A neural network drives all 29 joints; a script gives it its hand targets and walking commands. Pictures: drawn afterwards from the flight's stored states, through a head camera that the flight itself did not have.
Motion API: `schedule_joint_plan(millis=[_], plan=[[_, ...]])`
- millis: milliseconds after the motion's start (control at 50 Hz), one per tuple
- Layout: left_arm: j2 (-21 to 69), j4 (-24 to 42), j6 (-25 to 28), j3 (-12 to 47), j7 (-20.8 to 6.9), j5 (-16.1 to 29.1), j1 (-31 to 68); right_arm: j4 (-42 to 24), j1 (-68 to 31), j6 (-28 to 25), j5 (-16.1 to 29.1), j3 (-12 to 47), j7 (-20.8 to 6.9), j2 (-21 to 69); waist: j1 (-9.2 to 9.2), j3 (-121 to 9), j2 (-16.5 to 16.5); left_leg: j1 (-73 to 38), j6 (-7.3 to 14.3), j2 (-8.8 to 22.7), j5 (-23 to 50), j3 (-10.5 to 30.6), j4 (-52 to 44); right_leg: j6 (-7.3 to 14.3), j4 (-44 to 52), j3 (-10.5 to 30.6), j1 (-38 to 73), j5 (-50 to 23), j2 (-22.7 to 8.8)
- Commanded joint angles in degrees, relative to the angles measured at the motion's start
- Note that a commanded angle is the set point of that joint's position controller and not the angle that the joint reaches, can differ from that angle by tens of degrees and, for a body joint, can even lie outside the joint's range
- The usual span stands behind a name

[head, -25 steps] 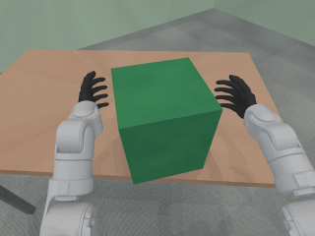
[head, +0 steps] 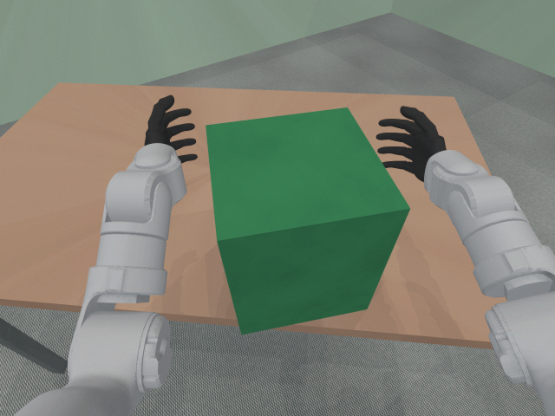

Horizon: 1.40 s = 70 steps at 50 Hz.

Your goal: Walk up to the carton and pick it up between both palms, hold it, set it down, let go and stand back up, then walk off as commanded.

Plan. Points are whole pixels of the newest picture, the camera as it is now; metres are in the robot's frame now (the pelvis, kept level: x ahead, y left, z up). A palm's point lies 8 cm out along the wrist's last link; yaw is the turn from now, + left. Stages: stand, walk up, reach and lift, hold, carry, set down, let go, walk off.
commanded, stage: reach and lift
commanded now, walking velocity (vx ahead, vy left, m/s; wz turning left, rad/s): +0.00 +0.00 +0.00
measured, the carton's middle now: (292, 224) +0.40 +0.04 +0.04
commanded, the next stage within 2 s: none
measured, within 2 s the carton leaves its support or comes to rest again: leaves its support in 2.00 s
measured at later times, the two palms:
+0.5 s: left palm (163, 218) +0.37 +0.23 +0.08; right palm (437, 192) +0.43 -0.18 +0.11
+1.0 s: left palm (189, 227) +0.38 +0.20 +0.05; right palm (404, 187) +0.46 -0.14 +0.09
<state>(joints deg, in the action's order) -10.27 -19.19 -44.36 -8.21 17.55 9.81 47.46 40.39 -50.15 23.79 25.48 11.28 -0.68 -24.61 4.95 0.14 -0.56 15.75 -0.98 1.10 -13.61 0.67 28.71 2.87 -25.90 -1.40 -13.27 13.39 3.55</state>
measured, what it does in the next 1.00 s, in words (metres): stands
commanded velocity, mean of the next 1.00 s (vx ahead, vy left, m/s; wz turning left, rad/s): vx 0.00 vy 0.00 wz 0.00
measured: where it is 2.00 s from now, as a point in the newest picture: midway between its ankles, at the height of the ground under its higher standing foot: outside the picture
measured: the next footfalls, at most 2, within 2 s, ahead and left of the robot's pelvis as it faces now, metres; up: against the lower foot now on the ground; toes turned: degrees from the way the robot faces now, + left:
none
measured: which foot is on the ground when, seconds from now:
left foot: down 0.00-1.00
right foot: down 0.00-1.00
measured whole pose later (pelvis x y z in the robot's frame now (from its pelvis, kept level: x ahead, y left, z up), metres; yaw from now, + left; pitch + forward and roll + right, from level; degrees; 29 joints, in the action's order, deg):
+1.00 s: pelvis +0.01 +0.00 +0.00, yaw +0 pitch +11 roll -1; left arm -4.2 -44.8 -1.2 -8.3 10.9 4.0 33.7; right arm 58.4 -48.4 -1.1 25.5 14.4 -4.4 -19.2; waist 5.5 -6.3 -0.7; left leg 26.1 -1.1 1.3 -13.2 0.7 28.7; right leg 2.9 -25.7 -1.4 -23.6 12.8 3.7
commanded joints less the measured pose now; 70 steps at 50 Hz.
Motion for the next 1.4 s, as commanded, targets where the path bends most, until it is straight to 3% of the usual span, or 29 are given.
schedule_joint_plan(millis=[0,80,160,280,360,460,520,580,640,720,880,1160,1380], plan=[[-8.20,3.97,6.15,-5.95,-2.11,-3.83,23.48,-0.40,-36.74,-6.92,4.64,-4.26,-1.74,-15.02,9.83,-33.55,-0.67,-4.37,-5.42,-0.23,31.84,-3.29,-4.67,-0.65,4.69,3.45,11.64,-26.76,2.18],[-6.71,6.66,11.05,-4.98,-2.66,-3.09,22.87,-2.39,-34.81,-10.03,3.88,-4.99,-2.08,-12.30,9.31,-36.48,-1.23,-5.01,-5.77,-0.13,35.17,-3.04,-3.43,-0.56,4.41,3.14,10.39,-27.14,2.35],[-5.67,5.66,16.30,-3.91,-3.14,-2.58,22.76,0.47,-32.47,-12.04,2.63,-5.69,-2.90,-9.86,8.60,-36.77,-1.37,-4.04,-5.48,0.11,33.40,-2.43,-2.91,-0.55,4.16,3.24,7.71,-23.53,1.57],[-4.11,-2.82,24.29,-2.87,-4.41,-3.14,22.00,13.04,-28.22,-13.22,-0.15,-5.94,-4.89,-5.78,7.68,-30.68,-1.62,-0.03,-4.50,0.67,24.02,-1.63,-4.31,-0.36,4.20,3.69,2.90,-12.91,-0.14],[-2.79,-8.37,30.55,-1.52,-4.79,-2.44,20.88,13.78,-28.49,-16.21,-1.62,-5.61,-6.09,-2.92,8.25,-31.73,-0.81,2.30,-3.72,0.94,20.69,-1.41,-4.39,-0.54,3.22,3.60,0.88,-10.02,-0.88],[-2.03,-14.45,39.95,-0.11,-5.28,-0.63,19.80,7.73,-30.97,-23.13,-2.41,-4.56,-6.42,-0.80,9.54,-41.80,1.20,3.57,-3.16,0.74,24.71,-1.81,-1.50,-1.34,0.57,3.44,0.66,-15.47,-1.24],[-1.67,-14.22,44.41,0.03,-5.57,-0.26,19.65,4.62,-31.46,-26.51,-1.95,-3.29,-5.86,-0.88,10.06,-49.02,1.52,3.10,-3.44,0.69,29.20,-2.24,-0.02,-1.96,-1.21,3.85,2.53,-23.71,-1.38],[-1.16,-14.20,47.04,-0.86,-6.18,-1.45,17.78,5.59,-29.76,-28.52,-1.91,-1.77,-5.01,-0.99,10.06,-52.29,1.77,1.88,-3.75,0.76,34.34,-2.35,0.71,-2.71,-2.25,4.42,4.62,-32.54,-1.50],[-1.36,-15.75,47.50,-2.77,-6.88,-3.98,14.53,9.22,-27.40,-29.15,-2.17,-0.57,-4.20,-0.86,9.75,-49.69,2.35,1.85,-3.84,0.74,37.20,-2.29,0.25,-3.26,-2.24,4.49,6.18,-37.74,-1.44],[-0.06,-16.91,46.62,-4.89,-7.61,-7.08,11.80,13.56,-26.00,-29.13,-2.52,0.32,-3.39,0.57,9.54,-43.54,2.85,2.17,-3.63,0.70,37.21,-2.31,-1.15,-3.49,-1.15,3.99,6.72,-37.03,-1.07],[5.12,-11.35,47.49,-5.32,-6.94,-7.46,12.22,10.99,-26.51,-29.87,-3.86,-1.17,-2.07,5.89,8.96,-45.19,2.20,1.07,-3.54,0.75,37.29,-2.34,-0.77,-2.87,-0.15,3.87,7.00,-34.20,-0.63],[10.53,-11.12,46.26,-2.90,-2.86,-7.85,19.41,14.18,-29.65,-26.73,-9.81,-7.26,0.21,9.85,6.85,-42.09,-0.21,-2.42,-3.75,2.27,30.20,-0.90,0.39,-0.63,2.36,2.18,-2.83,-14.76,-0.01],[14.78,-9.91,46.78,-1.90,-2.96,-8.52,19.61,9.56,-31.05,-26.10,-10.27,-6.30,0.90,14.45,7.09,-46.48,0.34,-2.91,-4.07,2.00,35.24,-0.51,1.74,-0.98,1.12,2.99,0.51,-23.44,-0.34]])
